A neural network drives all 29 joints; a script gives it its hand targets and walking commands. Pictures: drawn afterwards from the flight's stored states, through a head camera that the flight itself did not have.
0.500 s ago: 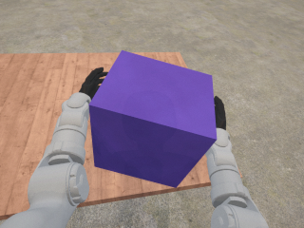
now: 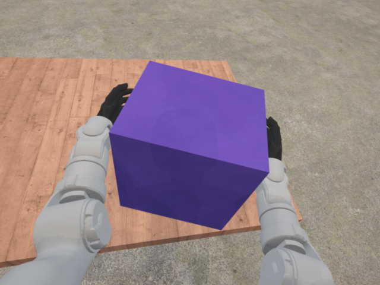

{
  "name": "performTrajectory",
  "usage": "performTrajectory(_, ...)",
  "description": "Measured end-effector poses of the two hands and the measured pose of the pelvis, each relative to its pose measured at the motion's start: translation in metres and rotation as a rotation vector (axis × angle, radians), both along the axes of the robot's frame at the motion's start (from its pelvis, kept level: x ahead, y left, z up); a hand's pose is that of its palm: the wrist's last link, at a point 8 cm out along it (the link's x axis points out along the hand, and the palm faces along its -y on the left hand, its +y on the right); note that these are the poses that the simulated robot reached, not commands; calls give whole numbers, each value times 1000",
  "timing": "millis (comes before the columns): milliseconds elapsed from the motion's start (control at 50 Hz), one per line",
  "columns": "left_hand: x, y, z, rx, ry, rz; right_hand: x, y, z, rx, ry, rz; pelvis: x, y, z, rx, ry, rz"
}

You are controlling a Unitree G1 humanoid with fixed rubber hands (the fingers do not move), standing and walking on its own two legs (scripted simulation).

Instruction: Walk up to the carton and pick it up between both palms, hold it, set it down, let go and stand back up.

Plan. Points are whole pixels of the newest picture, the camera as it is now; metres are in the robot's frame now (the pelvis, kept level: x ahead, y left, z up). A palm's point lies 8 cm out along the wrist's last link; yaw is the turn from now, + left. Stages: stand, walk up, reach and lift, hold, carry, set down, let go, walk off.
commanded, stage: set down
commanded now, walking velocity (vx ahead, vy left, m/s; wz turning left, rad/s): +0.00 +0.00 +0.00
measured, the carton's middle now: (187, 151) +0.41 -0.02 +0.04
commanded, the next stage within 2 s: none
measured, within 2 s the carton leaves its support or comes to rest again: rests again in 0.02 s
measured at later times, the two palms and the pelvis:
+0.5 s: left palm (106, 122) +0.45 +0.16 +0.09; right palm (266, 151) +0.37 -0.19 +0.08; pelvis +0.00 +0.00 +0.00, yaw +1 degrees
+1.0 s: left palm (107, 123) +0.46 +0.16 +0.08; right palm (262, 161) +0.37 -0.19 +0.05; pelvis +0.00 +0.00 -0.01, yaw +0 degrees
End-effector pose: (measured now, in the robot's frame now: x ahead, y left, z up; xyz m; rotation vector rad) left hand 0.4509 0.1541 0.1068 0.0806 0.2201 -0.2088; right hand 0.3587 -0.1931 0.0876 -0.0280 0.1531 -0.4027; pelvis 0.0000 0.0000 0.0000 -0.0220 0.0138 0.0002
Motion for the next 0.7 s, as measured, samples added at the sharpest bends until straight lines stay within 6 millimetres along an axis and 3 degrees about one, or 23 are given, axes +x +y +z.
performTrajectory(300,1,8,-15,22,12,9,10,5,-2,-16,-23,23,4,-2,0,-4,19,11)
performTrajectory(700,1,8,-15,30,14,7,11,5,-4,-32,-40,27,0,-4,-1,-5,31,21)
